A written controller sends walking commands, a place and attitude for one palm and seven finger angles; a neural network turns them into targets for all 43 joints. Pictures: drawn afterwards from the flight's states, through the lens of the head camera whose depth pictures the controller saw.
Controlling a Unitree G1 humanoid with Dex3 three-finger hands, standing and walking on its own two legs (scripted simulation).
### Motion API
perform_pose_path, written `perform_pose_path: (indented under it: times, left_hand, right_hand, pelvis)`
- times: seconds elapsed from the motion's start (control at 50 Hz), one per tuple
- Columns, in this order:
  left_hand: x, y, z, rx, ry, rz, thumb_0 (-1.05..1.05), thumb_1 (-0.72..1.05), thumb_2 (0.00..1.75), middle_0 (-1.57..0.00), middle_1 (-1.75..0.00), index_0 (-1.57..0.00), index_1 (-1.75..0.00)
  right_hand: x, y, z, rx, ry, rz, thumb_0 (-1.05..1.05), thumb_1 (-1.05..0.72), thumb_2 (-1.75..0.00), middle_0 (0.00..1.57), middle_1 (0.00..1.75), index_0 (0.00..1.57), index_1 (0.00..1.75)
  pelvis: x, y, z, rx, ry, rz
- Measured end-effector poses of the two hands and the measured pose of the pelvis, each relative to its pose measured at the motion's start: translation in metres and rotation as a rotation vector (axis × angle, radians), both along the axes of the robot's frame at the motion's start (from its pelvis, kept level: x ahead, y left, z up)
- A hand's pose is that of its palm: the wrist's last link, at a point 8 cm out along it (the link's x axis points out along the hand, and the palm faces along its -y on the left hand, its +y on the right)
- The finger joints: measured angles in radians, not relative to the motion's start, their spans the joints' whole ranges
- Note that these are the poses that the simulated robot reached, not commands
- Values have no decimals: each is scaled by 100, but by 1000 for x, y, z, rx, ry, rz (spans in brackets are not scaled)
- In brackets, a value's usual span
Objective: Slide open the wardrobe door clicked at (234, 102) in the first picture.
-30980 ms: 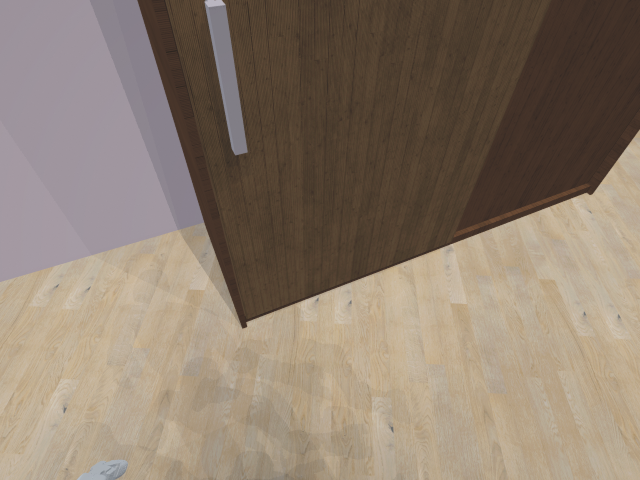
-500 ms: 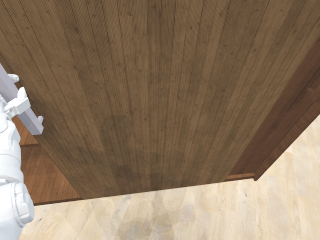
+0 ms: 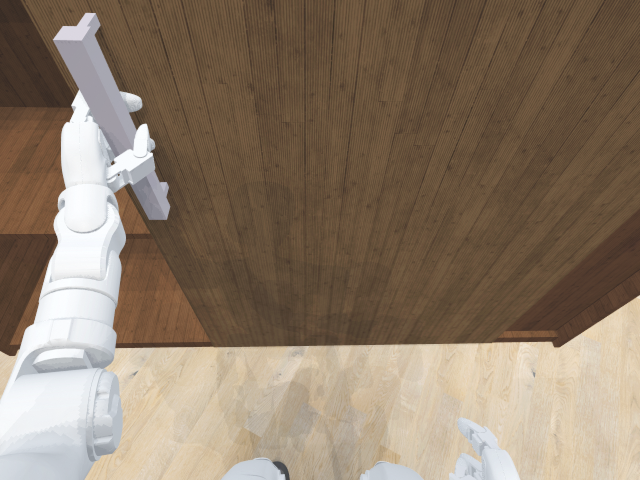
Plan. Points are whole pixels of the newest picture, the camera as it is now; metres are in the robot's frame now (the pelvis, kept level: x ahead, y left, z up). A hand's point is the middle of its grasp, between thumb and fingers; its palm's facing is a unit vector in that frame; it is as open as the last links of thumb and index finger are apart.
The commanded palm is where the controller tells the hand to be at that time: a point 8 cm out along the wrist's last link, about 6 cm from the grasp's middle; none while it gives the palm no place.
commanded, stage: stop walking and hold the door there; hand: left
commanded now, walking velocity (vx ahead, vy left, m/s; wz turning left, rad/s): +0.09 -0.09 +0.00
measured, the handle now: (130, 132) +0.48 +0.28 +0.14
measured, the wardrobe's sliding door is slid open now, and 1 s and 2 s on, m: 0.62 0.62 0.62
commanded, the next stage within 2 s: loosen the grip on the handle in 0.76 s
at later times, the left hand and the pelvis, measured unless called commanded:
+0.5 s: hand (144, 154) +0.44 +0.25 +0.14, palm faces +0.39 -0.91 -0.16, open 6.0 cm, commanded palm +0.40 +0.27 +0.12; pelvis +0.00 -0.01 +0.00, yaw +0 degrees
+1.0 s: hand (131, 151) +0.43 +0.26 +0.15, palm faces +0.35 -0.93 -0.14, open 6.7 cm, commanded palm +0.39 +0.29 +0.14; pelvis +0.00 -0.01 +0.00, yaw +0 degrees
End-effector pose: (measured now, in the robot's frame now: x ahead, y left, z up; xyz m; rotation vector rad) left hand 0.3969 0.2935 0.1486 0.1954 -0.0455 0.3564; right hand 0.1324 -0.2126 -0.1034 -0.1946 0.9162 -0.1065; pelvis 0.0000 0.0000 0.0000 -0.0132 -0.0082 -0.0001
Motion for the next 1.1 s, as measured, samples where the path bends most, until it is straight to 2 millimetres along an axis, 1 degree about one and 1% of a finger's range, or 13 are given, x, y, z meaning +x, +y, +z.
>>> perform_pose_path:
  times: [0.08,0.14,0.22,0.36,0.42,0.48,0.58,0.76,0.86,0.9,0.94,1.0,1.1]
  left_hand:
    - [0,0,1,-1,11,3,-8,71,76,-44,-138,-25,-140]
    - [0,-1,1,0,15,13,-8,70,77,-44,-137,-25,-140]
    - [-1,-2,2,-14,26,32,-7,70,78,-43,-135,-26,-140]
    - [-1,-2,2,-27,33,37,-7,69,78,-42,-134,-28,-140]
    - [-1,-3,2,-33,36,42,-7,70,78,-41,-134,-28,-140]
    - [-1,-3,3,-37,39,46,-6,70,78,-41,-134,-28,-140]
    - [-1,-3,3,-35,40,49,-7,69,78,-41,-134,-28,-140]
    - [-1,-2,3,-26,40,40,-7,69,78,-43,-133,-29,-140]
    - [-1,-1,2,-23,38,27,-7,69,77,-43,-133,-29,-140]
    - [4,4,4,-27,61,8,-7,65,76,-44,-133,-30,-140]
    - [5,8,3,-89,78,4,-7,60,75,-44,-134,-33,-140]
    - [-2,11,8,-73,71,15,-5,52,71,-44,-135,-37,-140]
    - [-4,6,6,-43,44,28,-2,24,58,-37,-133,-35,-137]
  right_hand:
    - [-4,13,-4,36,2,38,0,-91,-90,20,30,21,30]
    - [-10,8,-11,40,15,44,0,-90,-90,20,30,21,31]
    - [-24,-15,-12,4,48,8,0,-90,-90,20,30,21,31]
    - [-49,-66,-2,-129,94,-74,1,-91,-90,20,30,21,30]
    - [-55,-79,3,-162,101,-95,1,-91,-90,20,30,20,30]
    - [-56,-85,6,-174,104,-106,1,-91,-90,20,30,20,30]
    - [-51,-82,5,-157,96,-111,1,-91,-90,19,30,20,30]
    - [-31,-58,0,-95,54,-104,0,-91,-90,20,30,20,30]
    - [-25,-48,1,-80,37,-99,0,-91,-90,20,30,21,30]
    - [-25,-46,3,-72,23,-86,0,-91,-90,20,30,21,30]
    - [-27,-46,8,-74,0,-68,0,-91,-90,20,30,21,30]
    - [-32,-50,14,-89,-39,-58,0,-91,-90,20,30,21,30]
    - [-51,-58,17,-117,-37,-91,0,-91,-90,20,30,21,30]
  pelvis:
    - [-6,-2,0,-1,11,-6]
    - [-10,-6,-4,1,16,-16]
    - [-14,-9,-2,-17,9,-9]
    - [-10,-10,-1,-10,8,-4]
    - [-8,-11,-1,-10,8,-5]
    - [-5,-13,0,-9,10,-6]
    - [0,-15,0,-6,13,-8]
    - [6,-12,0,-3,13,-15]
    - [7,-7,0,-5,15,-19]
    - [4,-7,0,-1,20,-24]
    - [1,-8,0,9,47,-8]
    - [-5,-6,-1,6,55,-5]
    - [-15,-2,-4,1,60,-8]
